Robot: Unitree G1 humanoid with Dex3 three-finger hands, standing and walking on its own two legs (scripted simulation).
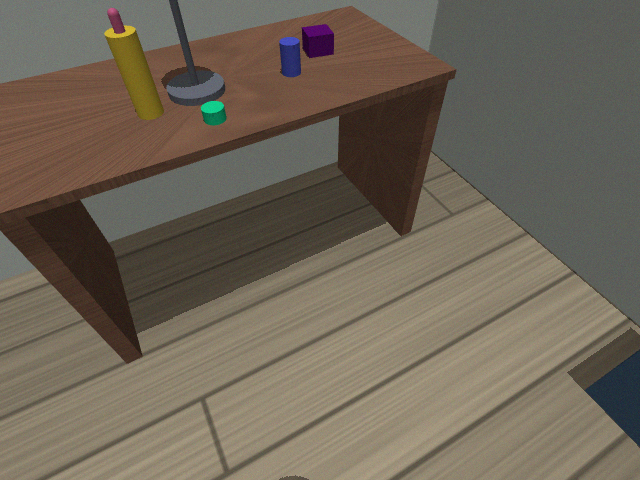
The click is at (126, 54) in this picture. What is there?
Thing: necked bottle
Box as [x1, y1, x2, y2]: [104, 8, 163, 119]
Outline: 109,8 107,13 113,27 105,31 104,34 134,107 140,118 155,118 163,112 163,109 135,29 131,26 124,26 121,22 118,12 114,8
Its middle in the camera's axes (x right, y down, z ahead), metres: -0.43 -0.38 +0.88
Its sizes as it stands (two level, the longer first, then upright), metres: 0.063 0.063 0.239
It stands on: a support 0.72 m high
